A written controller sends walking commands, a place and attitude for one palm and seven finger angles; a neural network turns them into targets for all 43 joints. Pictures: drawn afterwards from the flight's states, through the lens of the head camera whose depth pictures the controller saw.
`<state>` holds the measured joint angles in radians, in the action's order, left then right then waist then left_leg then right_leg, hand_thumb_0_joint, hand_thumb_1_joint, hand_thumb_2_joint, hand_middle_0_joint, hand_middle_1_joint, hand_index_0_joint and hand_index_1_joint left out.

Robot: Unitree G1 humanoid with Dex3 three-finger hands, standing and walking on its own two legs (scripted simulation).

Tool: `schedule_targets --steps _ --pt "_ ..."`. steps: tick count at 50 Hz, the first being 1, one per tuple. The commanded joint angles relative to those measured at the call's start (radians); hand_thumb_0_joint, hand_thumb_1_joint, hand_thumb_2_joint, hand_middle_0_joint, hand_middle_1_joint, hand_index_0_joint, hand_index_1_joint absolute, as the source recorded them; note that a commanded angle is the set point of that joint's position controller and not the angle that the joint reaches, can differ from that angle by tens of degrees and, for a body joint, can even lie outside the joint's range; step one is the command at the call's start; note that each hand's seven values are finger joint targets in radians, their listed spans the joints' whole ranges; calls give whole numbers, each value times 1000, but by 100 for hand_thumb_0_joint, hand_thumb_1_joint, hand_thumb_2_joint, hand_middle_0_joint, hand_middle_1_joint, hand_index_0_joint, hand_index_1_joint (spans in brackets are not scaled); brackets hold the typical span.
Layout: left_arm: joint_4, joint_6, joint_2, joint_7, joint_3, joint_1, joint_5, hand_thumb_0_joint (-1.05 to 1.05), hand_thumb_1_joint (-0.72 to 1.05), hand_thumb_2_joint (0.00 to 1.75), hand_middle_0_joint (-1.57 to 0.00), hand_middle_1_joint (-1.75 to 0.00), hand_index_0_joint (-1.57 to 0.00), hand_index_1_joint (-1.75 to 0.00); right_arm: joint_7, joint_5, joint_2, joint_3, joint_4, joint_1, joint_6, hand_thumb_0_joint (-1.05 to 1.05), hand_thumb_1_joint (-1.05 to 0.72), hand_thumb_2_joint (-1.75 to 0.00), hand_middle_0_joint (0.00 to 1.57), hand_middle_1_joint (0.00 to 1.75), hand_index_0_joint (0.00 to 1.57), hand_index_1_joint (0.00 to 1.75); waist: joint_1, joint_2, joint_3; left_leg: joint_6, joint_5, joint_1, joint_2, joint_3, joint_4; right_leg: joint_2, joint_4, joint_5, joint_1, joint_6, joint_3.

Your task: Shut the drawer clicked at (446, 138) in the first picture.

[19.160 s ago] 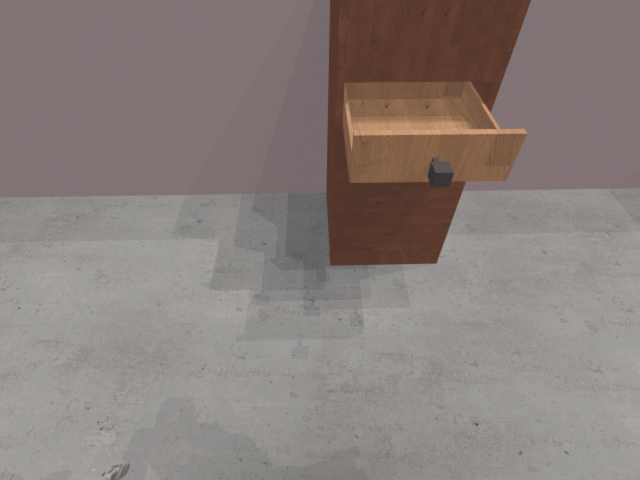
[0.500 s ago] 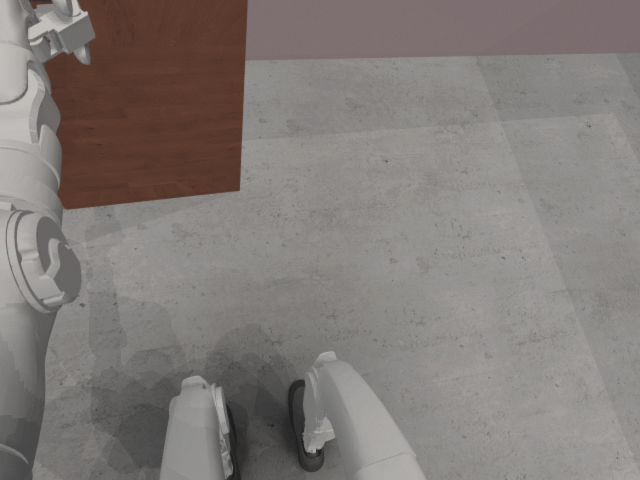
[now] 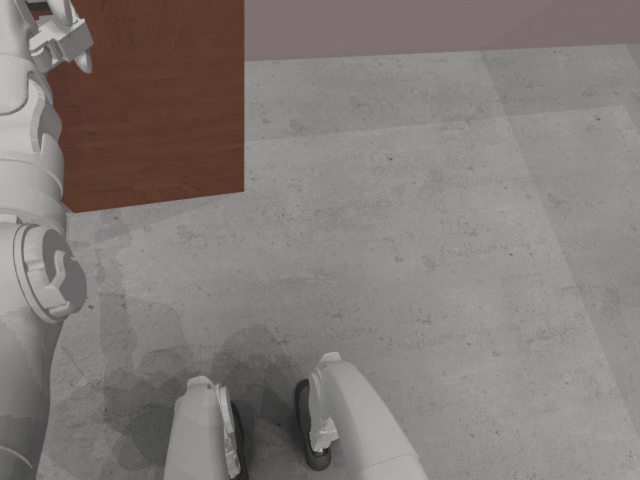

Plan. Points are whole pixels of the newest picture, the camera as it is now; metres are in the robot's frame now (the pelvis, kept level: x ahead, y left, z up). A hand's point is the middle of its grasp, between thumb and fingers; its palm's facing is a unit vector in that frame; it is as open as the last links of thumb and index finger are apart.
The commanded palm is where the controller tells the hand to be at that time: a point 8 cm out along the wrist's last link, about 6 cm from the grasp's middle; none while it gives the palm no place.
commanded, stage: pull the fist back off the drawer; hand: left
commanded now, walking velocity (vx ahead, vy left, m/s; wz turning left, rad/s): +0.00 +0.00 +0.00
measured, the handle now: out of the picture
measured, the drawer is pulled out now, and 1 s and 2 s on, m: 0.00 0.00 0.00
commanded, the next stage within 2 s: draw the hand back to the body in 0.18 s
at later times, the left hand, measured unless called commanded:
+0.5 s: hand (48, 52) +0.54 +0.17 +0.10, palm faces +0.06 -1.00 -0.07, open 3.3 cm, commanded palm +0.49 +0.21 +0.12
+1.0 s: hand out of the picture +0.37 +0.22 +0.20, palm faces +0.20 -0.95 -0.25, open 3.3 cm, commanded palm +0.33 +0.26 +0.22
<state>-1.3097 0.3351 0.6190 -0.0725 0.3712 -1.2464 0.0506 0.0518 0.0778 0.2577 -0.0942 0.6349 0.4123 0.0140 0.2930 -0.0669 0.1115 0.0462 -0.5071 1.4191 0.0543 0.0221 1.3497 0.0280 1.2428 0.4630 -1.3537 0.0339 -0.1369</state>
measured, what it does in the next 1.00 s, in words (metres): rises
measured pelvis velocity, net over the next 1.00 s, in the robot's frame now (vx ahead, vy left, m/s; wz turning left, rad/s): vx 0.07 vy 0.00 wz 0.03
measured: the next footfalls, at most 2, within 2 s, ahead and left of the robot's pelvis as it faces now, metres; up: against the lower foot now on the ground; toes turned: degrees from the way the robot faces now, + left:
none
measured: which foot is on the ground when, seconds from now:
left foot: down 0.00-1.00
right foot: down 0.00-1.00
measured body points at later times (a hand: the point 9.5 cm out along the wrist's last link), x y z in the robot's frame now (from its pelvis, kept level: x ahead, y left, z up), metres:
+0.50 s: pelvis +0.07 +0.00 +0.06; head +0.21 +0.01 +0.49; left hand +0.53 +0.23 +0.11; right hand +0.09 -0.24 -0.06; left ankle +0.05 +0.10 -0.60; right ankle +0.05 -0.11 -0.60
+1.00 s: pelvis +0.07 +0.00 +0.12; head +0.08 -0.01 +0.57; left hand +0.35 +0.27 +0.22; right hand +0.26 -0.22 +0.04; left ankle +0.04 +0.10 -0.60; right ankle +0.05 -0.11 -0.60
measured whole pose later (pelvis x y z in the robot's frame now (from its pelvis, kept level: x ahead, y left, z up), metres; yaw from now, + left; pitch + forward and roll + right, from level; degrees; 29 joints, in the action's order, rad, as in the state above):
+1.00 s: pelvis +0.07 +0.00 +0.12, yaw +2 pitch +5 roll -1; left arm -0.16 0.09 0.30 0.04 0.12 0.00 -0.08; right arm -0.07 -0.05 0.23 -0.04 0.51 0.19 0.07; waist 0.00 -0.05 0.08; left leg 0.04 -0.38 0.39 -0.01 -0.02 0.68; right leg 0.01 0.64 0.36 -0.37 0.01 -0.04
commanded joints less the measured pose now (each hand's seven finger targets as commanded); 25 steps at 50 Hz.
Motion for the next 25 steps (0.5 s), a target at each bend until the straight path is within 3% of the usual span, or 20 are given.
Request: schedule_targets --steps 1,4,6,8,11,12,14,15,17,18,19,21,22,24,25 --pt "284 73 147 -4 8 -432 -33 0 90 90 -140 -160 -140 -160 -13 -11 208 81 -30 219 9 0 -90 -90 20 30 20 30 8 -206 609 -4 240 -552 -9 99 -175 32 -171 -118 274 -6 92" --pt "298 84 136 -2 30 -329 -46 0 90 90 -140 -160 -140 -160 -8 -15 205 89 -34 214 20 0 -90 -90 20 30 20 30 -18 -178 604 -8 300 -581 -7 94 -184 33 -172 -162 301 -6 87" --pt "324 93 113 2 16 -337 -49 0 90 90 -140 -160 -140 -160 -8 -17 200 94 -34 210 26 0 -90 -90 20 30 20 30 -11 -159 593 -6 324 -586 -9 87 -184 33 -178 -191 317 -10 91" --pt "354 113 92 11 9 -348 -50 0 90 90 -140 -160 -140 -160 -5 -16 196 100 -29 209 29 0 -90 -90 20 30 20 30 -14 -183 609 -11 372 -628 -9 89 -182 32 -169 -225 306 -9 87" --pt "352 133 89 20 39 -267 -59 0 90 90 -140 -160 -140 -160 -2 -16 191 109 -29 210 38 0 -90 -90 20 30 20 30 -34 -145 626 -13 443 -636 -16 73 -179 33 -170 -307 368 -11 93" --pt "359 143 77 20 26 -271 -61 0 90 90 -140 -160 -140 -160 -2 -13 189 109 -26 212 40 0 -90 -90 20 30 20 30 -29 -138 619 -12 468 -640 -16 72 -179 33 -166 -337 379 -10 95" --pt "371 152 41 21 11 -233 -57 0 90 90 -140 -160 -140 -160 3 -13 184 115 -28 210 48 0 -90 -90 20 30 20 30 -38 -156 627 -18 525 -677 -15 71 -179 30 -162 -376 374 -10 91" --pt "415 155 70 19 49 -152 -61 0 90 90 -140 -160 -140 -160 6 -17 185 121 -46 210 54 0 -90 -90 20 30 20 30 -83 -155 677 -21 560 -705 -18 63 -194 31 -166 -406 436 -8 93" --pt "544 155 108 11 80 9 -81 0 90 90 -140 -160 -140 -160 9 -30 186 129 -90 193 66 0 -90 -90 20 30 20 30 -149 -184 795 -29 680 -800 -23 49 -232 31 -184 -514 569 -2 105" --pt "616 145 60 1 52 79 -99 0 90 90 -140 -160 -140 -160 12 -41 173 132 -110 179 68 0 -90 -90 20 30 20 30 -160 -176 824 -29 732 -838 -26 40 -250 31 -204 -572 623 -6 106" --pt "697 132 50 -6 45 142 -116 0 90 90 -140 -160 -140 -160 13 -49 170 136 -124 170 71 0 -90 -90 20 30 20 30 -175 -165 827 -31 777 -870 -24 35 -273 31 -225 -623 673 -8 104" --pt "815 93 -27 -25 -2 284 -155 0 90 90 -140 -160 -140 -160 15 -71 158 142 -152 146 71 0 -90 -90 20 30 20 30 -188 -102 776 -21 787 -875 -31 13 -320 32 -276 -700 769 -14 104" --pt "856 73 -77 -34 -40 332 -177 0 90 90 -140 -160 -140 -160 11 -78 156 142 -158 137 66 0 -90 -90 20 30 20 30 -176 -62 740 -15 792 -878 -30 14 -339 32 -295 -728 797 -15 104" --pt "925 43 -68 -37 -13 425 -216 0 90 90 -140 -160 -140 -160 -2 -94 154 146 -162 116 58 0 -90 -90 20 30 20 30 -187 30 654 -5 707 -819 -38 -9 -385 28 -341 -764 894 -23 114" --pt "934 35 -90 -37 -27 470 -226 0 90 90 -140 -160 -140 -160 -10 -100 152 144 -162 99 53 0 -90 -90 20 30 20 30 -184 49 593 -2 647 -800 -43 -18 -406 27 -363 -741 905 -26 116"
